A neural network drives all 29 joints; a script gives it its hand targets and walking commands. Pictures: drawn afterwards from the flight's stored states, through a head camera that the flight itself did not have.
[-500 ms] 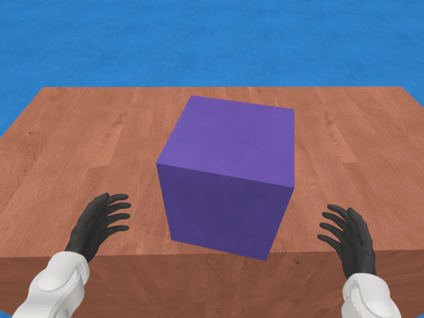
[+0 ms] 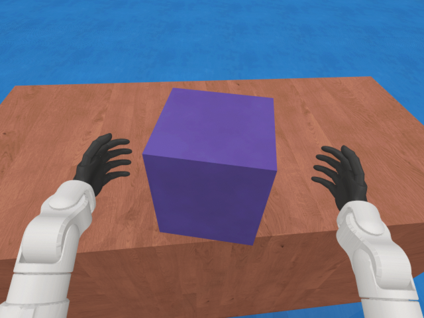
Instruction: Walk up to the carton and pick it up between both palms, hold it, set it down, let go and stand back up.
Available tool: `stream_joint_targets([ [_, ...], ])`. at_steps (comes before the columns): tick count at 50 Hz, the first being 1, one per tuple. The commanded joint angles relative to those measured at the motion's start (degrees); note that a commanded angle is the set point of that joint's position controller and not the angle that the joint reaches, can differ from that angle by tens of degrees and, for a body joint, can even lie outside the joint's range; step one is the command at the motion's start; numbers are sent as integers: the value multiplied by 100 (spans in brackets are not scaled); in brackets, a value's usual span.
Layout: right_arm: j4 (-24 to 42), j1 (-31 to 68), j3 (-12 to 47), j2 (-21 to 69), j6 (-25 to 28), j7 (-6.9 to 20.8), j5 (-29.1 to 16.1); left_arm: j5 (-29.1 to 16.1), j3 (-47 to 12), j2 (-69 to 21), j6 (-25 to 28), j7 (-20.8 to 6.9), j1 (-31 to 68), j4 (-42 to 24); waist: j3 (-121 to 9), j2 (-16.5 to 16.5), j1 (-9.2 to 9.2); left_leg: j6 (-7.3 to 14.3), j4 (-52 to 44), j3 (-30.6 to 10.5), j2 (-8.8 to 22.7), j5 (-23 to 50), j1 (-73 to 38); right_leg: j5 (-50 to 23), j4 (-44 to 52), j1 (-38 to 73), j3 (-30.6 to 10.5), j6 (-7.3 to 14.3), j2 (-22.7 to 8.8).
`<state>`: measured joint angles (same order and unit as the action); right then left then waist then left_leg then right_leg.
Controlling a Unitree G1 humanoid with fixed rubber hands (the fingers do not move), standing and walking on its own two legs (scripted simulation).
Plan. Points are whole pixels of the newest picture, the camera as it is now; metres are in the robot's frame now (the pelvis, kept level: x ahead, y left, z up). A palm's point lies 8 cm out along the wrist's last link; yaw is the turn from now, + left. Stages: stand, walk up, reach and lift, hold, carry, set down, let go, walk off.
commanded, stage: reach and lift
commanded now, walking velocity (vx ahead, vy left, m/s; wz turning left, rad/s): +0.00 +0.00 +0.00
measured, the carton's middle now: (213, 168) +0.42 -0.04 +0.06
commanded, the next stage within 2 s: none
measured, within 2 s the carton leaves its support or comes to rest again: neither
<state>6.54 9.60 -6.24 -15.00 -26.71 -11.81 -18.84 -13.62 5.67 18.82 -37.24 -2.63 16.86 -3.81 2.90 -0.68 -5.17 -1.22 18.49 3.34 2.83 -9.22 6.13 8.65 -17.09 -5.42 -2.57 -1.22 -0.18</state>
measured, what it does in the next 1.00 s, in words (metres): stands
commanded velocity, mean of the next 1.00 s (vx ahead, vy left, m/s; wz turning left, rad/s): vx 0.00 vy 0.00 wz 0.00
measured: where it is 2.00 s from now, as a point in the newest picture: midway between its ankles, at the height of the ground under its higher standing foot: outside the picture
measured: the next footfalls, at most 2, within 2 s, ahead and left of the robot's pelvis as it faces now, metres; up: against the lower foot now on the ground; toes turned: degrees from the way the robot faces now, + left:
none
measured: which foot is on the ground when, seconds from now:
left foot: down 0.00-1.00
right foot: down 0.00-1.00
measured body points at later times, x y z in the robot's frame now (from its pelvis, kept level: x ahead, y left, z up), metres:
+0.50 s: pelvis -0.01 +0.00 +0.00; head -0.01 +0.01 +0.45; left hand +0.42 +0.17 +0.19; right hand +0.36 -0.25 +0.17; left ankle +0.01 +0.13 -0.75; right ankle +0.01 -0.13 -0.75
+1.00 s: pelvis -0.01 +0.00 +0.00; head +0.00 +0.01 +0.45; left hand +0.47 +0.14 +0.23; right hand +0.41 -0.25 +0.21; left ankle +0.01 +0.13 -0.75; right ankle +0.01 -0.13 -0.75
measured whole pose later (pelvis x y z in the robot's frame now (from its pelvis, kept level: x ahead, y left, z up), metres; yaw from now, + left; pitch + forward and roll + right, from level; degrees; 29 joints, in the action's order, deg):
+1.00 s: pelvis -0.01 +0.00 +0.00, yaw +1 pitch +2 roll -1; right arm -41.9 55.1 -2.2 -17.6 -24.1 -10.2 -22.6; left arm -16.0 -1.8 24.2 -30.5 0.4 63.2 48.8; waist -1.5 -0.9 -9.9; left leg -1.6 20.1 1.1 3.0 -8.3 13.5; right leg 7.3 -17.2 -11.6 -1.1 -1.0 0.2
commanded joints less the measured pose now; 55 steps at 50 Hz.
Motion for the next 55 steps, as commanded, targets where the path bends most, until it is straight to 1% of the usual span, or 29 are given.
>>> stream_joint_targets([
  [1,486,2258,-276,-833,166,48,-52,39,367,946,103,61,2369,-536,-1867,84,-5,120,-260,-14,-280,284,-236,-1161,67,436,98,60,257],
  [2,347,2319,-268,-887,152,47,-81,23,347,965,85,64,2490,-483,-1960,118,-57,104,-232,-5,-279,368,-270,-1260,35,447,132,55,268],
  [3,294,2549,-295,-905,172,64,-109,35,360,1028,74,80,2685,-469,-2081,126,-33,104,-191,-28,-287,384,-301,-1250,15,413,128,57,284],
  [5,-151,2655,-313,-922,142,71,-110,51,291,1010,30,92,2860,-262,-2111,173,-163,72,-143,-25,-289,472,-413,-1297,24,310,175,70,296],
  [6,-107,3005,-321,-983,133,71,-117,43,306,1086,10,106,3159,-173,-2228,148,-137,83,-121,-23,-290,423,-391,-1289,7,278,182,44,304],
  [7,-384,3082,-340,-956,119,89,-123,51,289,1079,7,122,3253,-44,-2201,130,-171,86,-136,-31,-290,402,-411,-1215,29,234,204,47,305],
  [10,-599,3615,-365,-1086,149,104,-85,22,274,1187,9,151,3699,326,-2350,137,-197,87,-106,-39,-306,243,-342,-1092,-5,182,244,38,318],
  [15,-1225,4122,-253,-1113,155,132,-184,83,204,1258,25,186,4202,872,-2487,130,-200,97,-79,-50,-320,394,-434,-1343,-50,243,298,29,328],
  [18,-1543,4357,-282,-1171,201,133,-201,54,124,1301,62,189,4545,1120,-2648,212,-328,40,-9,-54,-333,551,-540,-1516,-35,210,342,24,341],
  [19,-1453,4501,-194,-1151,238,130,-247,58,173,1347,99,182,4600,1199,-2739,132,-243,58,17,-50,-349,687,-570,-1702,-60,305,331,0,357],
  [21,-1612,4728,-203,-1235,269,120,-315,-7,79,1383,131,192,4920,1310,-2894,185,-343,19,86,-57,-371,836,-664,-1926,-83,220,362,-44,375],
  [22,-1769,4632,-149,-1203,267,121,-292,41,123,1373,132,175,4818,1469,-2824,113,-335,14,78,-45,-380,893,-678,-2002,-89,277,353,-59,371],
  [23,-1813,4899,-200,-1223,286,112,-337,13,105,1454,169,180,5139,1508,-2852,182,-335,20,76,-62,-372,891,-646,-2006,-87,265,367,-47,373],
  [27,-2146,5132,-137,-1281,313,114,-404,9,22,1457,200,201,5393,1881,-2924,286,-357,-20,115,-79,-382,1071,-721,-2226,-89,267,390,-62,369],
  [30,-2286,5548,-85,-1311,340,119,-404,-25,-28,1496,291,203,5765,2232,-3018,252,-383,0,81,-67,-394,941,-624,-2206,-71,294,396,-82,362],
  [32,-2417,5810,-163,-1379,362,122,-404,-54,-122,1478,331,225,6090,2374,-3138,262,-459,-28,113,-87,-386,978,-685,-2222,-72,233,436,-80,380],
  [33,-2420,5752,-78,-1332,375,127,-403,-81,-117,1468,369,223,5954,2500,-3184,220,-435,-17,127,-77,-401,987,-723,-2286,-79,276,427,-84,373],
  [36,-2859,6044,65,-1316,361,149,-446,-102,-157,1499,451,217,6256,2931,-3169,184,-394,-21,117,-86,-389,1017,-686,-2312,-86,238,443,-93,364],
  [38,-3065,6299,55,-1335,378,151,-426,-126,-199,1541,552,226,6615,3152,-3157,188,-423,-9,85,-92,-396,893,-605,-2258,-83,256,448,-94,358],
  [41,-3399,6674,23,-1337,418,184,-445,-192,-372,1448,681,283,7001,3490,-3287,344,-474,-44,95,-115,-391,770,-638,-2016,-22,63,478,-72,356],
  [43,-3528,6880,53,-1277,456,211,-465,-253,-415,1467,788,316,7197,3697,-3552,362,-460,-40,146,-116,-396,852,-674,-2066,-27,33,493,-66,358],
  [44,-3587,7072,92,-1310,469,194,-408,-248,-423,1481,815,327,7333,3835,-3571,257,-490,-46,154,-117,-396,832,-659,-2113,-29,-9,506,-91,377],
  [47,-3861,7281,114,-1265,537,178,-333,-252,-506,1423,953,334,7506,4299,-3697,214,-507,-42,173,-115,-408,828,-616,-2209,-59,30,529,-112,365],
  [48,-4016,7243,225,-1235,534,177,-374,-220,-477,1447,973,331,7448,4438,-3583,126,-470,-24,155,-115,-417,874,-581,-2300,-57,102,518,-125,361],
  [49,-4215,7254,252,-1166,570,157,-323,-208,-509,1461,1042,299,7465,4703,-3558,95,-478,-25,158,-102,-417,835,-523,-2300,-61,98,500,-131,346],
  [50,-4380,7135,202,-1139,604,142,-310,-151,-537,1371,1094,304,7446,4741,-3537,142,-528,-36,157,-110,-419,857,-583,-2349,-50,61,519,-131,353],
  [51,-4353,7208,291,-1083,648,133,-332,-143,-506,1400,1152,287,7424,4803,-3565,88,-467,-31,166,-100,-425,936,-565,-2423,-57,109,510,-145,367],
  [54,-4811,6856,260,-992,812,73,-217,4,-562,1183,1305,235,7101,5222,-3336,208,-556,-91,194,-100,-430,1118,-657,-2539,-18,12,543,-135,383],
  [55,-4829,6752,248,-925,898,66,-221,79,-498,1164,1405,226,7037,5124,-3414,268,-515,-94,209,-90,-430,1136,-729,-2451,6,-15,559,-113,399],
])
